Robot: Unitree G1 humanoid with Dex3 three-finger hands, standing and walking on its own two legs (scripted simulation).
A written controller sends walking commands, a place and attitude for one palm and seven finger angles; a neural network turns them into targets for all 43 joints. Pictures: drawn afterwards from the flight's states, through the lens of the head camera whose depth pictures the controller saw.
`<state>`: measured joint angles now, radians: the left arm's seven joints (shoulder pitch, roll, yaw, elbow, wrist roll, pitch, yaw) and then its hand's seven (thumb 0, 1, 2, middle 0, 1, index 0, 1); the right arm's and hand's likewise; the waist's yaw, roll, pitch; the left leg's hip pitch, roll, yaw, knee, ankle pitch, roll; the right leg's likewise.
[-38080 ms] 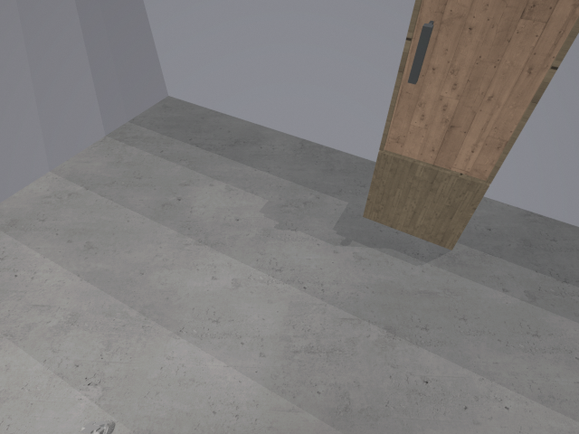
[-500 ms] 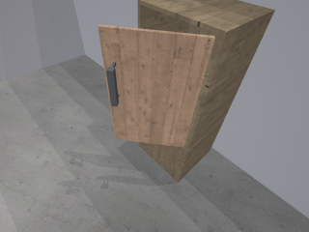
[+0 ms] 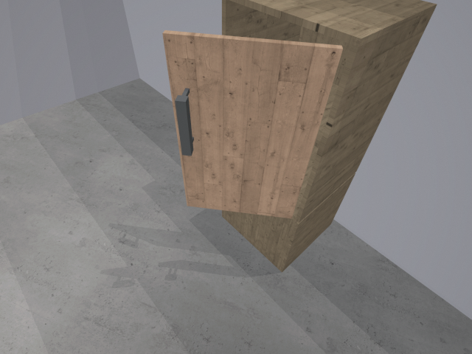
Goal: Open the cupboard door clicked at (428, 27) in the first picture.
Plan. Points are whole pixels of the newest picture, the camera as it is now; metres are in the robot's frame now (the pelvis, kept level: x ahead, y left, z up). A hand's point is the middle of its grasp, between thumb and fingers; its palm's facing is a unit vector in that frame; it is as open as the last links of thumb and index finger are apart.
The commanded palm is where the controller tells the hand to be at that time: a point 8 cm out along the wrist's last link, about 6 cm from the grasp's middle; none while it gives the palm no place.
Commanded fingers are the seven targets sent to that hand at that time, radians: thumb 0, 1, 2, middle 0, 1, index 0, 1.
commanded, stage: come to a stop and stand still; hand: left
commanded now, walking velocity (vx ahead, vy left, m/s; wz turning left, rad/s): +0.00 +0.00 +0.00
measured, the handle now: (187, 122) +0.63 +0.17 +0.04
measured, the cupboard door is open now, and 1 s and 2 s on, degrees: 40 40 40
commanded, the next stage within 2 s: look again from close up in 0.02 s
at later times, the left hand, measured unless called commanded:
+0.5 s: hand out of the picture -0.02 +0.14 -0.17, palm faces +0.05 -0.99 -0.16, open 7.4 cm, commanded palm none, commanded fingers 0.00 0.90 0.90 -0.20 -0.30 -0.20 -0.30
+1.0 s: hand out of the picture +0.03 +0.14 -0.17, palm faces +0.03 -0.99 -0.15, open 7.3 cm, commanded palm none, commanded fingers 0.00 0.90 0.90 -0.20 -0.30 -0.20 -0.30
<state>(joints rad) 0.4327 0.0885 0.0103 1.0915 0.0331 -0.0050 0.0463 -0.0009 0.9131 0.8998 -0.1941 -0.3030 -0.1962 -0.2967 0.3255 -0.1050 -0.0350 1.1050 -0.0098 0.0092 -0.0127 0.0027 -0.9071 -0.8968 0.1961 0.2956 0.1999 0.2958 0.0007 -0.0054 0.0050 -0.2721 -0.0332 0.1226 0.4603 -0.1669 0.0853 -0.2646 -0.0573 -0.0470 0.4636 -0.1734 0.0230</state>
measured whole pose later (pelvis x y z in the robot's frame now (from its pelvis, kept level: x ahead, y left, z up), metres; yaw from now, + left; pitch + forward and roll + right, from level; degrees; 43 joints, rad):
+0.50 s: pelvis +0.01 -0.01 +0.00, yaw +0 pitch -1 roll +0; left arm 0.39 0.11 0.01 1.09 0.03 -0.01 0.04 0.00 0.91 0.90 -0.19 -0.30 -0.20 -0.30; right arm 0.31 -0.12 -0.03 1.11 -0.01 0.00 -0.01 0.00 -0.91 -0.90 0.19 0.30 0.20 0.30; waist -0.01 0.00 0.02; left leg -0.25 -0.03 0.11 0.43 -0.16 0.07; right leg -0.25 -0.04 -0.02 0.44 -0.17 0.02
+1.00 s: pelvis +0.06 -0.01 +0.00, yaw -2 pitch -1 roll -1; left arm 0.39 0.11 0.02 1.08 0.02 -0.01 0.03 0.00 0.91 0.90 -0.20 -0.30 -0.20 -0.30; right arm 0.32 -0.14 -0.02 1.12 -0.01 0.00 -0.01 0.00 -0.91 -0.90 0.20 0.30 0.20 0.30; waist 0.00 0.01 0.01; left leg -0.22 0.00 0.13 0.50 -0.27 0.05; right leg -0.21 -0.01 0.00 0.46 -0.25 0.01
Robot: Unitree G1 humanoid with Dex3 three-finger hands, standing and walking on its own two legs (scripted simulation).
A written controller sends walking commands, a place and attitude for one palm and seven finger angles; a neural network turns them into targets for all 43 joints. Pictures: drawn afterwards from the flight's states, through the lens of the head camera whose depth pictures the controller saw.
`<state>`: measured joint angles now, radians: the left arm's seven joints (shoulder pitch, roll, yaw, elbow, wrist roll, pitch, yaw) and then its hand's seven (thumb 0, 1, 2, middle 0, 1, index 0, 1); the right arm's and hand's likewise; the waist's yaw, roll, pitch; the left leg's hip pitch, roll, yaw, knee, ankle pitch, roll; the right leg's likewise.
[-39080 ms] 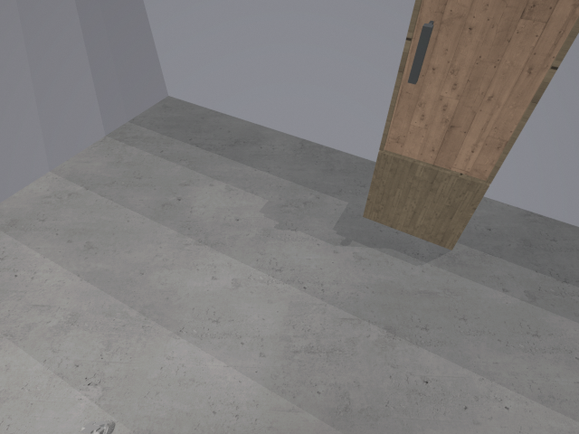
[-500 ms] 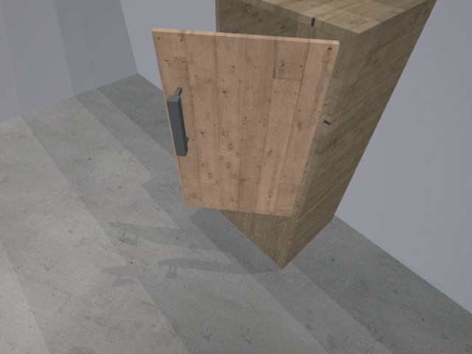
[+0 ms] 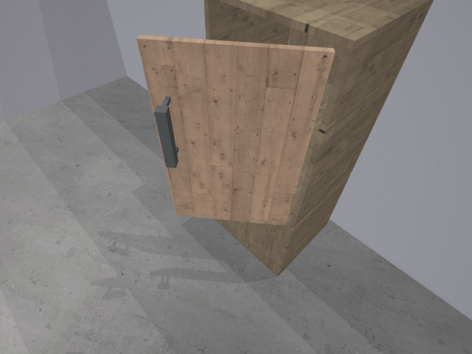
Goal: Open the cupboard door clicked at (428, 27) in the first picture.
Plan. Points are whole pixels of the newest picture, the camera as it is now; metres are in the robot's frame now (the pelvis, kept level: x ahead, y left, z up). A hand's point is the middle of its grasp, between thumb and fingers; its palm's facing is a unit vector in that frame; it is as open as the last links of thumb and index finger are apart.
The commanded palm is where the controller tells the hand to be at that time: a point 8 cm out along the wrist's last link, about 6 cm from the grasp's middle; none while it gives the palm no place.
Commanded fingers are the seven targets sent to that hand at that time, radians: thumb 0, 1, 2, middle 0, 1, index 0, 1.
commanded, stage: come to a stop and stand still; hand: left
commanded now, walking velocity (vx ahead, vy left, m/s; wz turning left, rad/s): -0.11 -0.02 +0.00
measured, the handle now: (169, 133) +0.57 +0.20 +0.04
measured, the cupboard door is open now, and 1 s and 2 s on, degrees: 40 40 40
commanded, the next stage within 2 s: look again from close up in 1.26 s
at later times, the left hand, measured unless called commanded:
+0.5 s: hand out of the picture +0.04 +0.17 -0.18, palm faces -0.01 -0.97 -0.24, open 7.3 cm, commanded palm none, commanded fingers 0.00 0.90 0.90 -0.20 -0.30 -0.20 -0.30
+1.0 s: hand out of the picture +0.01 +0.11 -0.17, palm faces +0.01 -0.98 -0.21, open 7.3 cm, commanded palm none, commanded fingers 0.00 0.90 0.90 -0.20 -0.30 -0.20 -0.30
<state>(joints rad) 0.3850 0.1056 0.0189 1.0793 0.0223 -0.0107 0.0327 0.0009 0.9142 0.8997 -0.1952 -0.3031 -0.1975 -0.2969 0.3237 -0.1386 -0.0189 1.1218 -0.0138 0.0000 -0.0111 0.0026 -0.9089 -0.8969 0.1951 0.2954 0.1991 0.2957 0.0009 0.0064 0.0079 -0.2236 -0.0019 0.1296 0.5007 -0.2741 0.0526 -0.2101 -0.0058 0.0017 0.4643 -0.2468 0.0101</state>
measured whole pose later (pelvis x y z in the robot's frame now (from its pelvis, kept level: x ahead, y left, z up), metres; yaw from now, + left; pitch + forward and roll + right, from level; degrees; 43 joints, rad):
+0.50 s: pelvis +0.00 -0.02 -0.01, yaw +0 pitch -1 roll +1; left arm 0.25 0.17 0.01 1.02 0.02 0.00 0.05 0.00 0.92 0.90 -0.19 -0.30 -0.20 -0.30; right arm 0.27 -0.16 -0.03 1.05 -0.01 0.00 -0.01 0.02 -0.93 -0.90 0.20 0.30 0.20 0.30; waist -0.02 -0.01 0.05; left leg -0.27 0.00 0.14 0.60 -0.33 0.05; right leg -0.27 -0.05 0.01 0.63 -0.34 0.03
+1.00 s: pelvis +0.00 -0.06 +0.00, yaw +1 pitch -1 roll +1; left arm 0.28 0.16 -0.02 1.08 0.01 -0.02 0.03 0.00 0.92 0.90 -0.20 -0.30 -0.20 -0.30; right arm 0.28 -0.17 0.00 1.10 -0.01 -0.01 -0.01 0.00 -0.91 -0.90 0.19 0.30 0.20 0.30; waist -0.01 0.01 0.03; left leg -0.18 0.05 0.09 0.45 -0.24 -0.02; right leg -0.18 0.01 -0.04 0.48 -0.28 -0.04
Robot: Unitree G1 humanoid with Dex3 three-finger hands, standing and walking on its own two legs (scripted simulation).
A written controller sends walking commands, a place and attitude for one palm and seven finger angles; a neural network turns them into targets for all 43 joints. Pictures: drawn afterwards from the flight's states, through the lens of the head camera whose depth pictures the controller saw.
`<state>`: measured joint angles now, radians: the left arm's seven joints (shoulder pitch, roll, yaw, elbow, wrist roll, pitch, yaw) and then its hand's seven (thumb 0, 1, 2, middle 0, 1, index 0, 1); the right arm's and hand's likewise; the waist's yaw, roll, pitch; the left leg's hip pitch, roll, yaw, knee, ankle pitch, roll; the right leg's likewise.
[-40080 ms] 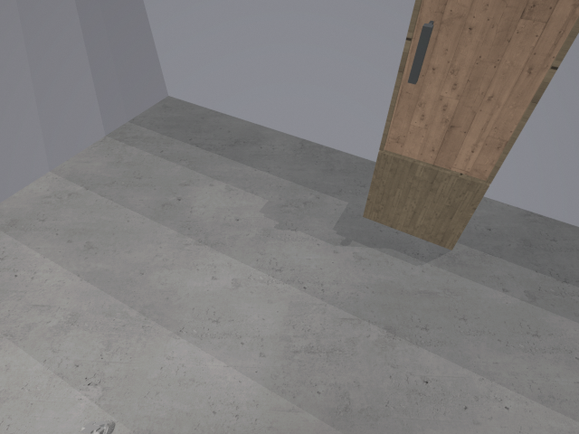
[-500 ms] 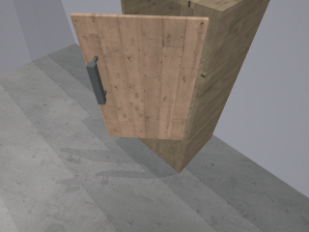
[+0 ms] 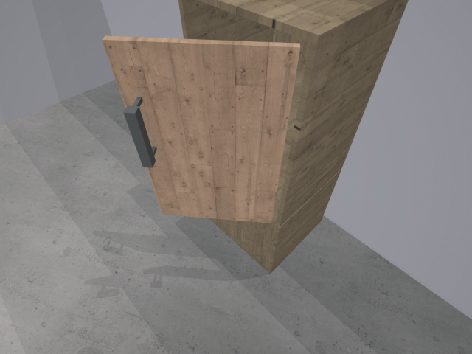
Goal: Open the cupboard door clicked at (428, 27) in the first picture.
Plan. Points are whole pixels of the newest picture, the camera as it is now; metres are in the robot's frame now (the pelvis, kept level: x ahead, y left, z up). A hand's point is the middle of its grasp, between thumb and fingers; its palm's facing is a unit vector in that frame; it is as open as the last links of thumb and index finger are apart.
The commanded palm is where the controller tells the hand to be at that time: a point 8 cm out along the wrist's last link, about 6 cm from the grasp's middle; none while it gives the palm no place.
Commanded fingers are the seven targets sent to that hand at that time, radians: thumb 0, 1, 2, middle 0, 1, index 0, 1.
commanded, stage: come to a stop and stand still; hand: left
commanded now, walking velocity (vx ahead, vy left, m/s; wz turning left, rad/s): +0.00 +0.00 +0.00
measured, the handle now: (144, 133) +0.57 +0.25 +0.04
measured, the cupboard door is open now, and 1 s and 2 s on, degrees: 40 40 40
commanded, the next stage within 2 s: look again from close up in 0.26 s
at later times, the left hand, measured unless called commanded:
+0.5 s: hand out of the picture +0.01 +0.17 -0.17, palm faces +0.02 -0.98 -0.20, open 7.3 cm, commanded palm none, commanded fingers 0.00 0.90 0.90 -0.20 -0.30 -0.20 -0.30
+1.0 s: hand out of the picture +0.03 +0.18 -0.17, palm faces +0.07 -0.98 -0.21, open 7.3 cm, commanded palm +0.11 +0.23 -0.07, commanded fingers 0.00 0.83 0.87 -0.20 -0.34 -0.20 -0.34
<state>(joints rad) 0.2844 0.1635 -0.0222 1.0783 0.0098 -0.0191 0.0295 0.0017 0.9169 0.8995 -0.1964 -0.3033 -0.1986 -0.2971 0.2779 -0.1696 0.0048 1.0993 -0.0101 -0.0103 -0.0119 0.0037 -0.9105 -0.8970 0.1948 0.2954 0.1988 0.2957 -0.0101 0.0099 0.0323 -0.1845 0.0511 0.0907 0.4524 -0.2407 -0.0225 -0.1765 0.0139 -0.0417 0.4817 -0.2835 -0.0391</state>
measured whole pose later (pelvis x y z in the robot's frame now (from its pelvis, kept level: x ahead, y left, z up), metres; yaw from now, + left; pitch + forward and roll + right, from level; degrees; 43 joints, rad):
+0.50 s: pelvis +0.01 +0.00 +0.00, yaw +0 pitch -1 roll +1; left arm 0.28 0.16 -0.01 1.12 0.01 -0.02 0.03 0.00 0.91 0.90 -0.20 -0.30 -0.20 -0.30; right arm 0.26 -0.15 0.00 1.14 -0.01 -0.02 -0.03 0.01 -0.92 -0.90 0.20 0.30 0.20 0.30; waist 0.00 -0.01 0.03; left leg -0.15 0.05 0.09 0.43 -0.25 -0.03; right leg -0.14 0.02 -0.04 0.45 -0.29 -0.04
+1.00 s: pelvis +0.01 +0.01 +0.00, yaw +0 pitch -1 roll +0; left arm 0.32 0.16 0.00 0.96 -0.03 0.03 0.05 0.01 0.92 0.90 -0.20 -0.30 -0.20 -0.30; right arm 0.26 -0.16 0.01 1.10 0.01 -0.03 -0.03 0.01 -0.91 -0.90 0.20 0.30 0.20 0.30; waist 0.00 0.00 0.04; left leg -0.17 0.05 0.09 0.46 -0.26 -0.02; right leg -0.15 0.02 -0.04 0.44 -0.28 -0.03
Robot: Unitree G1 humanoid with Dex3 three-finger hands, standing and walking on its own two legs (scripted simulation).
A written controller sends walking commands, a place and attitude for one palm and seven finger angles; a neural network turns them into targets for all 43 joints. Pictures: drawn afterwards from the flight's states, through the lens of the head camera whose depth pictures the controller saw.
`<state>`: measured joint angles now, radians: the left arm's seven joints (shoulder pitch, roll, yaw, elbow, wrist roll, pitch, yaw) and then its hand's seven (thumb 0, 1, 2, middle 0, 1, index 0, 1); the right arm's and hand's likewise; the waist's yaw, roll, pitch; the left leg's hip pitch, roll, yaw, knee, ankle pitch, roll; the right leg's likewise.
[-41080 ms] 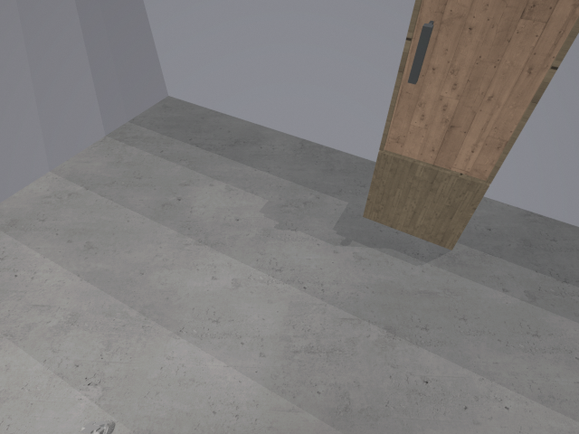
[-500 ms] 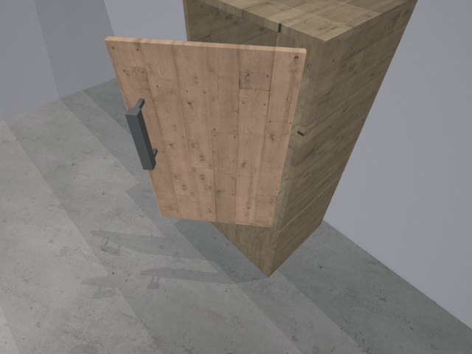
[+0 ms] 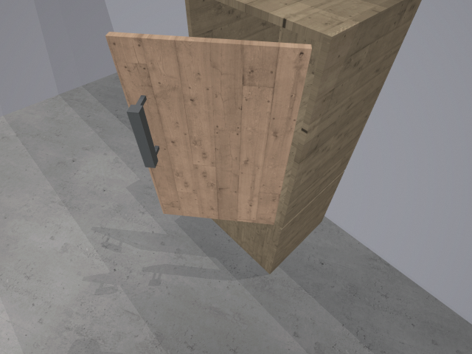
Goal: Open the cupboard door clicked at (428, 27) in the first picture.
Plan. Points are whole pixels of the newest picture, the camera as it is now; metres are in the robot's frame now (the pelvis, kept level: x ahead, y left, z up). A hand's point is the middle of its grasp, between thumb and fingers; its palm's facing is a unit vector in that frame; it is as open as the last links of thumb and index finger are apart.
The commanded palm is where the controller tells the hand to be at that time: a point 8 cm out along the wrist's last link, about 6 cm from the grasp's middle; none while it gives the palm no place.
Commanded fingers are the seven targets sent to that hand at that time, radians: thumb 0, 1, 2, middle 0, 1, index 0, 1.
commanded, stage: raise the hand with hooked fingers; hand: left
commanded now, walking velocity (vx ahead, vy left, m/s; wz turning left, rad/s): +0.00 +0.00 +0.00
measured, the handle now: (147, 132) +0.56 +0.24 +0.04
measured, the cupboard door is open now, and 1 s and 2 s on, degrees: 40 40 40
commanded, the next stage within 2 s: none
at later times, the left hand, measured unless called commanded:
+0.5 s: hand (110, 353) +0.13 +0.21 -0.04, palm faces +0.04 -1.00 -0.04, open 9.3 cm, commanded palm +0.13 +0.26 -0.03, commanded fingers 0.00 0.25 0.62 -0.25 -0.72 -0.25 -0.72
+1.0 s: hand (87, 301) +0.19 +0.25 +0.00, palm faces -0.03 -1.00 -0.06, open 12.3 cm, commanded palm +0.17 +0.31 +0.02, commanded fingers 0.00 -0.34 0.37 -0.29 -1.10 -0.29 -1.10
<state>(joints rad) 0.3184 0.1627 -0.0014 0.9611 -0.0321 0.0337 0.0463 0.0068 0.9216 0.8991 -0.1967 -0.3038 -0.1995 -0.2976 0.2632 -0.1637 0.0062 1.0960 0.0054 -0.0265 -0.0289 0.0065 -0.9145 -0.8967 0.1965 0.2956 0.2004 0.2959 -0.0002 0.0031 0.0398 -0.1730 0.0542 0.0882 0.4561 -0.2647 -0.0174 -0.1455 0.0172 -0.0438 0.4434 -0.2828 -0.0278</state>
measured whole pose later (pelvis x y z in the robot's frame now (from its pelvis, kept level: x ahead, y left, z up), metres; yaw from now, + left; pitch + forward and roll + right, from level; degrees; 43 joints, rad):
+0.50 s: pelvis -0.05 +0.00 -0.08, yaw +4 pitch +10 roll -2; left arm 0.41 0.24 0.16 0.05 -0.27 -0.46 -0.34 0.01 0.47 0.72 -0.23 -0.58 -0.23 -0.58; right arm 0.16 -0.26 -0.02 0.49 0.03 -0.24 -0.05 0.01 -0.91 -0.90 0.20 0.30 0.20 0.30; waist 0.04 0.00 -0.11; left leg -0.83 0.05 -0.01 1.14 -0.49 -0.01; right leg -0.75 -0.02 -0.13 1.10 -0.53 -0.04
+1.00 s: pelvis -0.04 +0.02 -0.05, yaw +2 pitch +9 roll -2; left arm 0.23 0.33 0.28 0.14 -0.33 -0.31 -0.41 0.00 -0.11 0.47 -0.27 -0.96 -0.27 -0.95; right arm 0.30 -0.29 0.01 0.59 0.05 -0.26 -0.07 0.01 -0.90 -0.90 0.20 0.30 0.20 0.30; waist -0.03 0.02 -0.08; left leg -0.69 0.04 0.03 0.95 -0.42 0.02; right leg -0.62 -0.02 -0.09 0.91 -0.44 0.00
